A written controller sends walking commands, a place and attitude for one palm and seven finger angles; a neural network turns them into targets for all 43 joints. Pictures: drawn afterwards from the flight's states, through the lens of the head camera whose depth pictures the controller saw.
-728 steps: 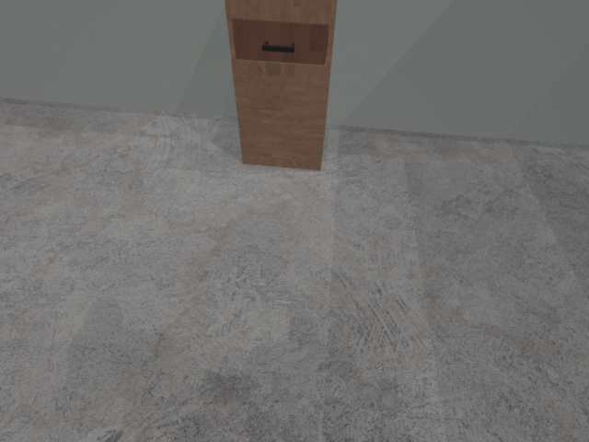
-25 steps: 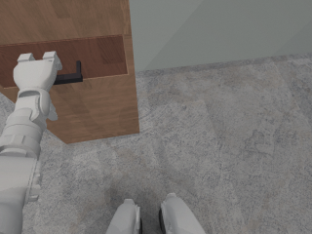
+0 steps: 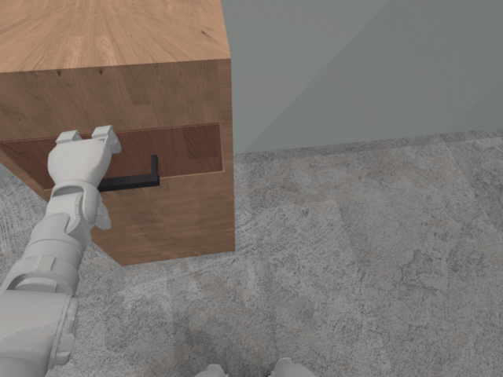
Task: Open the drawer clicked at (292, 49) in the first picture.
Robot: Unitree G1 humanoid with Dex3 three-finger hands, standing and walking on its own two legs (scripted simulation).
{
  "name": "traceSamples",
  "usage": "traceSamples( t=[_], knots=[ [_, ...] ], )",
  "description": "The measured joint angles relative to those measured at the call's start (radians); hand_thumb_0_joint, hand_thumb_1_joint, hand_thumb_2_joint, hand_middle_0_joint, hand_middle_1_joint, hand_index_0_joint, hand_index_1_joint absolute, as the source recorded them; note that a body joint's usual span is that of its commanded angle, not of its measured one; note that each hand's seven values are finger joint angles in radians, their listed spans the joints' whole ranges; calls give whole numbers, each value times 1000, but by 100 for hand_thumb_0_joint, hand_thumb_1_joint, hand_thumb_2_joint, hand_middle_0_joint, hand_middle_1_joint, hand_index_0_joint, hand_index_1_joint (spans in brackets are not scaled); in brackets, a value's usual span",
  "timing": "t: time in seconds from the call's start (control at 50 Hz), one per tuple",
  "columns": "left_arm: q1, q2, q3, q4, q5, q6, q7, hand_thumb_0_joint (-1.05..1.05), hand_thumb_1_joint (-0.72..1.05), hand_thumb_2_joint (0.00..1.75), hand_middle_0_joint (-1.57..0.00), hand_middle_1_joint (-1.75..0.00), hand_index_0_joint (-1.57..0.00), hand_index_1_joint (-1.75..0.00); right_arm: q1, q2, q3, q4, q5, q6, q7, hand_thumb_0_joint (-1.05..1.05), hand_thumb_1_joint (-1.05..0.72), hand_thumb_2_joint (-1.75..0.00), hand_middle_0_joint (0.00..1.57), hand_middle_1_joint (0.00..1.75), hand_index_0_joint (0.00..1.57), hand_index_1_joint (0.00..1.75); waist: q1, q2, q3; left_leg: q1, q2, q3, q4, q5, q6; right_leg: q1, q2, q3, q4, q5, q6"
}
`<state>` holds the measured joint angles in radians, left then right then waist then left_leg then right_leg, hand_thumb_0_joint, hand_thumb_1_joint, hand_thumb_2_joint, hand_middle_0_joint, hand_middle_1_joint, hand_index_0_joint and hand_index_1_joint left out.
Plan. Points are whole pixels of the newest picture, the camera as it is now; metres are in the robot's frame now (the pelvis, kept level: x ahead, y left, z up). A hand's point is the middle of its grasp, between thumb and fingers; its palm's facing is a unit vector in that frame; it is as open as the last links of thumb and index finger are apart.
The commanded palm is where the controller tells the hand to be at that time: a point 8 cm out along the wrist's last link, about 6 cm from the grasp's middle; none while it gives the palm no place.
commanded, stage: lift the fingers back up to retry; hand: left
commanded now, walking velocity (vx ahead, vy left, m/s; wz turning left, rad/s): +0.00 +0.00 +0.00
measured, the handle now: (124, 173) +0.49 +0.24 -0.06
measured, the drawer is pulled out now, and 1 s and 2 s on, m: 0.00 0.00 0.00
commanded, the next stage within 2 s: re-aim the fingers above the handle in 0.12 s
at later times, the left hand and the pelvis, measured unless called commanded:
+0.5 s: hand (94, 184) +0.43 +0.26 +0.00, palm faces +0.00 -0.04 -1.00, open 13.8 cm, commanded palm +0.41 +0.25 +0.06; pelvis +0.00 +0.01 +0.00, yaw +2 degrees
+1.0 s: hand (100, 191) +0.43 +0.25 -0.01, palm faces -0.07 -0.04 -1.00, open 13.8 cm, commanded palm +0.42 +0.25 +0.05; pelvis -0.02 -0.01 +0.00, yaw +1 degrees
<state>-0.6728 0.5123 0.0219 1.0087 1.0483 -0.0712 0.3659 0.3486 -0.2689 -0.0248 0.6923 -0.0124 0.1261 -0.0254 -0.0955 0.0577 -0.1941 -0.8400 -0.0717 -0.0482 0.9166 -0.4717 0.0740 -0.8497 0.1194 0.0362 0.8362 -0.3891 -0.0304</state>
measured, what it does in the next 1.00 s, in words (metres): stands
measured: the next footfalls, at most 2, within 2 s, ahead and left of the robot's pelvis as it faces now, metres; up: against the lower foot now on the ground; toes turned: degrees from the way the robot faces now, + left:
none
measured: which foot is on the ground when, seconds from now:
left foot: down 0.00-1.00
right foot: down 0.00-1.00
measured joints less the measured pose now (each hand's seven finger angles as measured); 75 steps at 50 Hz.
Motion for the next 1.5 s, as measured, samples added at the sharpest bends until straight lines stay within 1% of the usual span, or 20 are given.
traceSamples(
  t=[0.08, 0.18, 0.32, 0.38, 0.44, 0.5, 0.56, 0.66, 0.78, 0.86, 0.94, 1.02, 1.08, 1.16, 1.22, 1.28, 1.34, 1.4, 1.46, 1.5],
  knots=[
    [40, -9, -7, -22, 8, -22, -6, 0, -49, 30, -32, -120, -33, -121, -8, 5, -4, -11, 1, 13, 3, 0, -90, -90, 20, 30, 21, 30, 15, -3, -3, 48, 0, 7, -38, 8, 5, 47, -3, 10, -36, 5, 3],
    [76, -23, -16, -43, 18, -45, 4, 0, -49, 30, -32, -120, -32, -120, -29, 9, -14, -24, 0, 21, 8, 0, -90, -90, 21, 30, 21, 30, 30, -5, 1, 58, -5, 7, -43, 5, 11, 57, -8, 9, -38, 1, 7],
    [82, -44, -15, -83, 43, -67, 60, 0, -49, 30, -32, -120, -32, -120, -58, 14, -25, -16, -16, 17, 14, 0, -90, -90, 21, 30, 21, 30, 38, -6, 0, 16, -18, -6, 4, -6, 11, 22, -20, -11, 5, -17, 11],
    [54, -54, -28, -77, 47, -40, 85, 0, -49, 30, -32, -120, -32, -120, -67, 16, -27, -7, -20, 17, 21, 0, -90, -90, 20, 30, 21, 30, 38, 0, -1, 0, -21, -13, 25, -11, 10, 10, -23, -22, 21, -23, 12],
    [23, -68, -49, -58, 40, 8, 91, 0, -49, 30, -32, -120, -32, -120, -69, 19, -27, -1, -18, 23, 30, 0, -91, -90, 20, 30, 21, 30, 38, 8, -1, -1, -21, -16, 32, -11, 9, 12, -23, -26, 23, -22, 14],
    [1, -87, -68, -25, 28, 52, 71, 0, -49, 30, -32, -120, -32, -120, -62, 24, -19, 0, -11, 31, 33, 0, -91, -90, 20, 30, 21, 30, 35, 12, 0, 16, -20, -13, 19, -4, 10, 28, -23, -22, 11, -14, 13],
    [-1, -96, -75, 2, 21, 68, 40, 0, -49, 30, -32, -120, -32, -120, -48, 30, -7, -4, -4, 39, 28, 0, -91, -90, 20, 30, 21, 30, 29, 9, 1, 42, -16, -4, -5, 6, 12, 48, -20, -11, -5, -2, 12],
    [19, -77, -50, 9, 32, 23, 13, 0, -49, 30, -32, -120, -32, -120, -22, 31, 7, -15, 1, 38, 10, 0, -90, -90, 21, 30, 21, 30, 11, -3, 5, 62, -10, 11, -27, 18, 10, 59, -15, 5, -14, 10, 7],
    [21, -32, -13, 8, 54, -22, 55, 1, -49, 30, -32, -120, -32, -120, -4, 13, -3, -7, -4, 22, 5, 1, -90, -90, 21, 30, 21, 30, 7, -6, 10, 24, -8, 16, -4, 18, 3, 16, -13, 5, 16, 8, 2],
    [5, -16, -19, 35, 45, -4, 76, 0, -49, 30, -32, -120, -32, -120, -1, 1, -16, 10, -3, 9, 7, 1, -90, -90, 20, 30, 21, 30, 11, -1, 10, -2, -9, 11, 12, 16, -1, -9, -13, -2, 32, 6, -1],
    [-20, -19, -39, 65, 30, 10, 63, 0, -49, 30, -32, -120, -32, -120, -4, -2, -20, 21, 2, -4, 5, 1, -91, -90, 20, 30, 21, 30, 10, -2, 14, -12, -10, 1, 15, 19, -5, -16, -15, -12, 33, 7, -4],
    [-38, -22, -41, 65, 29, -7, 44, 0, -49, 30, -32, -120, -32, -120, -9, 1, -15, 22, 1, -16, -3, 1, -91, -90, 20, 30, 21, 30, -3, -9, 9, -17, -9, -6, 14, 20, -10, -20, -14, -19, 30, 8, -9],
    [-51, -22, -30, 57, 39, -23, 48, 0, -49, 30, -32, -120, -32, -120, -14, 3, -12, 19, -4, -21, -5, 1, -91, -90, 20, 30, 21, 30, -13, -11, 2, -22, -6, -6, 17, 16, -13, -25, -11, -20, 32, 5, -12],
    [-64, -13, -5, 75, 43, -5, 64, 0, -49, 30, -32, -120, -32, -120, -26, 1, -1, 12, -7, -12, -1, 1, -91, -90, 20, 30, 21, 30, -19, -8, -3, -22, 1, 5, 17, 10, -13, -30, -3, -9, 36, 3, -14],
    [-53, 0, 8, 87, 39, 25, 56, 1, -49, 30, -32, -120, -32, -120, -27, 1, 2, -2, -3, -1, 2, 1, -91, -90, 20, 30, 21, 30, -14, -4, 0, -13, 5, 16, 4, 11, -12, -26, 0, 3, 29, 6, -13],
    [-24, 7, 5, 85, 27, 34, 31, 1, -49, 30, -32, -120, -32, -120, -19, 3, 2, -11, 4, 6, 1, 1, -91, -90, 20, 30, 21, 30, -1, 0, 5, 5, 7, 22, -16, 15, -10, -12, 2, 11, 13, 10, -11],
    [5, 6, -8, 68, 18, 13, -1, 1, -49, 30, -32, -119, -32, -120, -10, 9, -1, -11, 9, 2, -5, 1, -91, -90, 20, 30, 21, 30, 10, -2, 9, 17, 5, 18, -27, 18, -9, 2, -1, 9, 1, 11, -11],
    [29, 1, -13, 24, 20, -41, -13, 0, -49, 30, -32, -120, -32, -120, -5, 16, -8, -3, 6, -7, -12, 1, -90, -90, 21, 30, 21, 30, 16, -9, 7, 13, 1, 6, -22, 15, -10, 3, -5, -3, 2, 5, -12],
    [38, -8, -17, -20, 38, -90, 13, 0, -49, 30, -32, -120, -32, -120, -8, 16, -17, 9, -3, -15, -14, 1, -90, -90, 21, 30, 21, 30, 16, -11, -3, -5, -4, -6, 0, 5, -11, -9, -9, -17, 19, -7, -13],
    [27, -16, -14, -28, 49, -100, 47, 0, -49, 30, -32, -120, -32, -120, -19, 13, -21, 18, -9, -18, -9, 1, -90, -90, 21, 30, 21, 30, 13, -11, -10, -21, -7, -11, 21, -4, -12, -23, -11, -24, 35, -17, -13]
  ],
)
